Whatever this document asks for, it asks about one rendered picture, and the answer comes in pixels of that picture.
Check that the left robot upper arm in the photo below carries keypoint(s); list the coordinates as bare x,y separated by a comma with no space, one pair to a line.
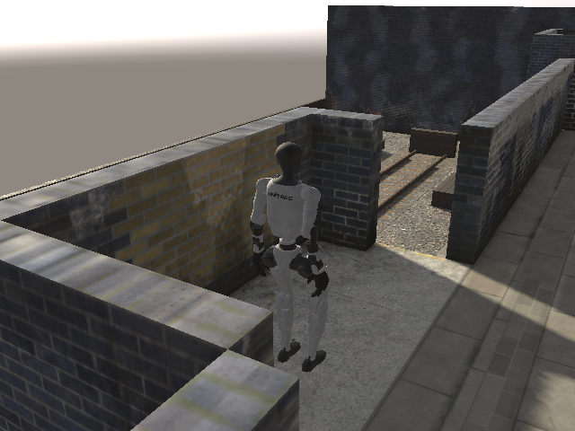
260,200

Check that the right robot hand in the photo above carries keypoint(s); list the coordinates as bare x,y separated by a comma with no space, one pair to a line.
321,282

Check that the robot right shin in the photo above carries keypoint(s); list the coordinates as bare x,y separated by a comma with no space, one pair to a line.
316,324

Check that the right robot upper arm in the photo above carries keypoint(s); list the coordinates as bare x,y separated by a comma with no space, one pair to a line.
311,196

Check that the left robot hand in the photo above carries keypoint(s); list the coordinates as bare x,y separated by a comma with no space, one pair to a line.
256,258

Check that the robot right forearm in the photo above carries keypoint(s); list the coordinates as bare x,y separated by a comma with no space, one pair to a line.
314,255

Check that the humanoid robot head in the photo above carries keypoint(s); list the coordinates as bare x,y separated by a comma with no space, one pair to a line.
289,156

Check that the robot left forearm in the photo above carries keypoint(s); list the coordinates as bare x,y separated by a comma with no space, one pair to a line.
257,237

